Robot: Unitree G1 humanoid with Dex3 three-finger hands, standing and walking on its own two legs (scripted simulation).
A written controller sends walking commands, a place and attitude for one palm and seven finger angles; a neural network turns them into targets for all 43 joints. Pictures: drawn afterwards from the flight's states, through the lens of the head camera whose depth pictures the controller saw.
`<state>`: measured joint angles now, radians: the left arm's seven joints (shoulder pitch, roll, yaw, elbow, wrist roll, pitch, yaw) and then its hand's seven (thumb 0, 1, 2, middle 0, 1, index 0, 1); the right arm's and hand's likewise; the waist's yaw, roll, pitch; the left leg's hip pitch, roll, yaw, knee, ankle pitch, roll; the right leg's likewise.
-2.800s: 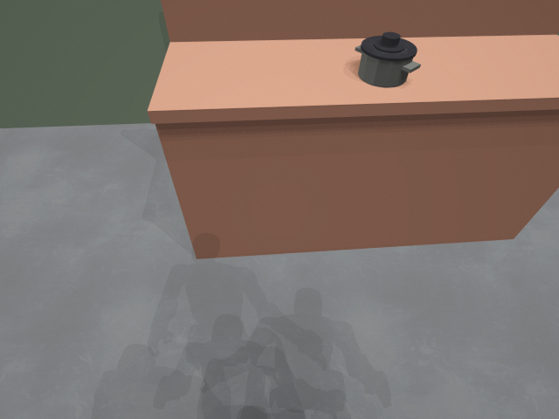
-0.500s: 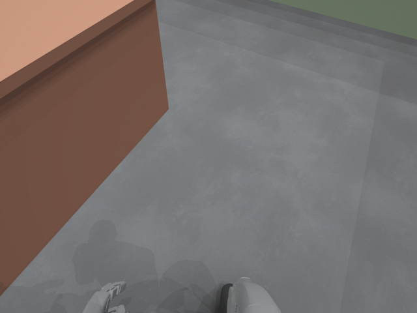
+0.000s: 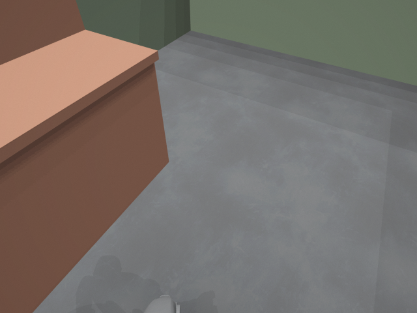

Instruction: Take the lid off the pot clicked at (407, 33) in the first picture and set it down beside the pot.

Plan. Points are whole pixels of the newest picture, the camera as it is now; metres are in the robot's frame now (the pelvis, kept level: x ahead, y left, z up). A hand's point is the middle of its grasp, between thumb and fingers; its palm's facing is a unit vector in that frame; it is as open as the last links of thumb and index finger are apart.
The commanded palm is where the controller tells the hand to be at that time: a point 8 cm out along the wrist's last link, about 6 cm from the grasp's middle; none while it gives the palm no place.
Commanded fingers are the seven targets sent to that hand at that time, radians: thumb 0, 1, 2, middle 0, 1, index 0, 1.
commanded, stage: walk to a spot facing it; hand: left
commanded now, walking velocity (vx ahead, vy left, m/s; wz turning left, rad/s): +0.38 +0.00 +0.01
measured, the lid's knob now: out of the picture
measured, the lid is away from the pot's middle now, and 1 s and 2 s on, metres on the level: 0.00 0.00 0.00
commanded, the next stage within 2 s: turn to face it in 0.46 s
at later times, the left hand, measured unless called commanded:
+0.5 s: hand (124, 264) +0.26 +0.24 -0.18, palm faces -0.01 -0.99 -0.14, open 7.4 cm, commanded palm none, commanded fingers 0.00 0.90 0.90 -0.20 -0.30 -0.20 -0.30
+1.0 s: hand (167, 197) +0.46 +0.17 -0.16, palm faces -0.02 -0.99 -0.16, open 7.2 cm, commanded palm none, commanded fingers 0.00 0.90 0.90 -0.20 -0.30 -0.20 -0.30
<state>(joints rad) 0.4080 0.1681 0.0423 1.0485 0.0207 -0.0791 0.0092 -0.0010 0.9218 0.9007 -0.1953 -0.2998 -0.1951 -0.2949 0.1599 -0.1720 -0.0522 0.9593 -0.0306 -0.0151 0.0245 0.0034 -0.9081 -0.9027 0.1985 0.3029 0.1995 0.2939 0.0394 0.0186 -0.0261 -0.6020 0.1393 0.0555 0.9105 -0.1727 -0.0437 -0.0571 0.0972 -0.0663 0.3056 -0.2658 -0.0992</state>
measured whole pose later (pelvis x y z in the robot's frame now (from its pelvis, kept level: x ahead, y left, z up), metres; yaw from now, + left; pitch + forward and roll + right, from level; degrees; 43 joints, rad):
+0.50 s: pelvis +0.22 +0.07 +0.00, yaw -8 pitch -2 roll +0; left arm 0.30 0.17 0.09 1.01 0.04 0.01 -0.02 0.00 0.92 0.90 -0.19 -0.30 -0.19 -0.29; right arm 0.37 -0.16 -0.05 1.06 -0.01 -0.08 -0.03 -0.01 -0.94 -0.90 0.20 0.30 0.20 0.29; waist 0.03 -0.06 0.00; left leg -0.05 0.00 0.27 0.37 -0.29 0.06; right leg -0.69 -0.11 -0.02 1.14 -0.10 0.02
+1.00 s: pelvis +0.32 +0.02 -0.01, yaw -1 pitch +0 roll -1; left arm 0.10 0.13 0.05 0.94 0.03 0.00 0.03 -0.02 0.93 0.90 -0.20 -0.30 -0.20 -0.30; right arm 0.29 -0.14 -0.06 1.01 -0.02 0.05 0.00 0.00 -0.91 -0.90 0.20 0.30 0.20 0.29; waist -0.06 0.00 0.04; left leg -0.48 0.12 0.09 1.05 -0.41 -0.05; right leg -0.31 -0.11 -0.28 0.51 -0.19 -0.03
